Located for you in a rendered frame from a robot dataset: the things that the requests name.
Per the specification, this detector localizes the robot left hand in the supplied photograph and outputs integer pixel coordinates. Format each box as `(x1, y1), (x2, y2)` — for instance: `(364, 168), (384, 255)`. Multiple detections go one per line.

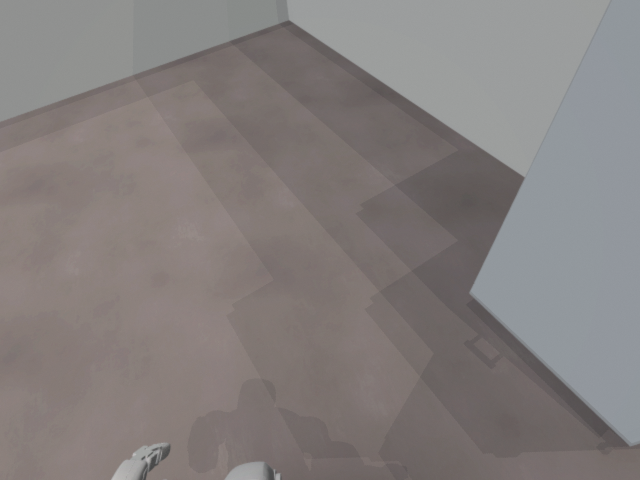
(111, 443), (171, 480)

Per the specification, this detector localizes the fridge door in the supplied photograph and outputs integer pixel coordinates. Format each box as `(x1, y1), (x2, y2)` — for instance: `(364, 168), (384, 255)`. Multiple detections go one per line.
(471, 0), (640, 443)

